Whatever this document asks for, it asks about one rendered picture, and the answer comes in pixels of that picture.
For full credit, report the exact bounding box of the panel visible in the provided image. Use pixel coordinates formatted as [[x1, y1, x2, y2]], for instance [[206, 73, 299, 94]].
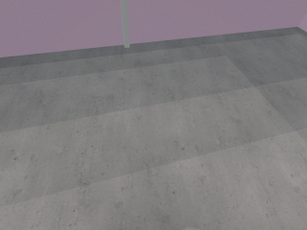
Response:
[[120, 0, 130, 48]]

